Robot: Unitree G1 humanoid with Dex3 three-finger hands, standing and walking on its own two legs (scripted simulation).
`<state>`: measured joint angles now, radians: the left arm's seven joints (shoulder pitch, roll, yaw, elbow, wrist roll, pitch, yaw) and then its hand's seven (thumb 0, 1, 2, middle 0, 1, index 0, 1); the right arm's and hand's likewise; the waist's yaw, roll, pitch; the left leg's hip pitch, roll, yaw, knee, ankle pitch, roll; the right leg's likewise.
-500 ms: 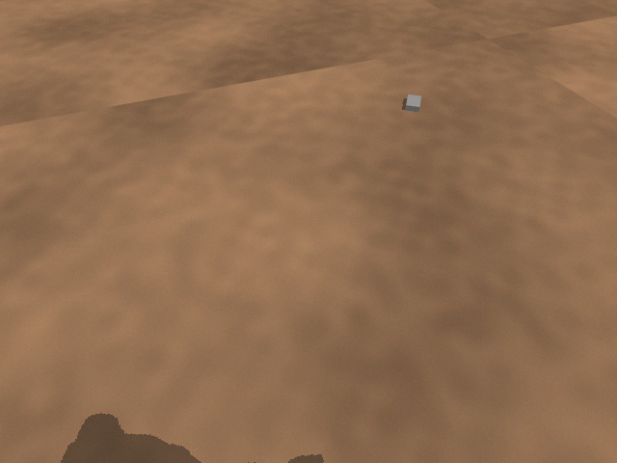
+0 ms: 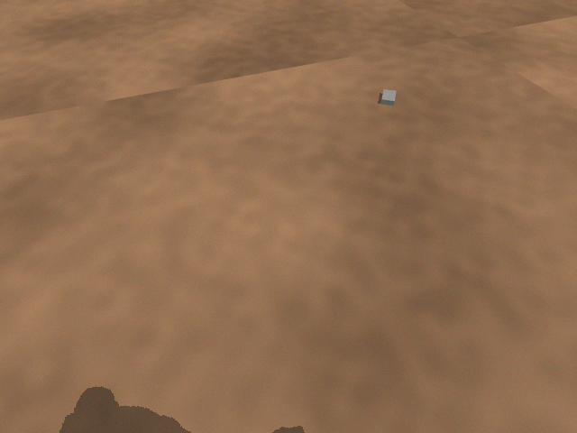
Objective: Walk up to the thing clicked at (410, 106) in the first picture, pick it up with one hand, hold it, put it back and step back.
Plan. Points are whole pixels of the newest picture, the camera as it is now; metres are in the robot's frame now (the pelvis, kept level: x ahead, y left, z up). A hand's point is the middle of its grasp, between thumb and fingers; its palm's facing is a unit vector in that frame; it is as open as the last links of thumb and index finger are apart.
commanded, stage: stand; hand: left
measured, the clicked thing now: (388, 97) +2.19 -0.61 -0.77
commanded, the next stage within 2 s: walk up in 0.62 s
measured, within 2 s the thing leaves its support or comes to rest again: neither
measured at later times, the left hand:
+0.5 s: hand out of the picture +0.08 +0.25 -0.16, palm faces -0.05 -0.94 -0.34, open 7.4 cm
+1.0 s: hand (180, 327) +0.31 +0.21 -0.11, palm faces -0.28 -0.80 -0.53, open 7.4 cm
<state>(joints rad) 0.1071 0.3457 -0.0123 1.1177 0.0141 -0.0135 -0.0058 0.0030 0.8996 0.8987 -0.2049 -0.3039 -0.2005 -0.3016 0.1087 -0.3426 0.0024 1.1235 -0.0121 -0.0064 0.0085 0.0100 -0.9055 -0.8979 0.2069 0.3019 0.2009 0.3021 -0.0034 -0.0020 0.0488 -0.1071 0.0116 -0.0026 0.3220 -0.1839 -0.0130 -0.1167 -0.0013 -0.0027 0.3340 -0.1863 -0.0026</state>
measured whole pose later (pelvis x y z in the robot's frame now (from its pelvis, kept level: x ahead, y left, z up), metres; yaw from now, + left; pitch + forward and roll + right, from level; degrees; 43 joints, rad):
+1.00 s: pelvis +0.10 -0.07 -0.04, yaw -20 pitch -1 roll +3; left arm 0.21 0.53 0.09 1.00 0.02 -0.02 -0.12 0.01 0.90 0.90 -0.20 -0.30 -0.20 -0.30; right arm 0.20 -0.52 -0.11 0.96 -0.04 -0.04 0.11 0.01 -0.90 -0.90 0.21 0.30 0.20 0.30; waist -0.02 0.08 -0.09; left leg 0.06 0.15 0.32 0.53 -0.54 -0.03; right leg -0.47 -0.18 -0.10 0.77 -0.27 0.00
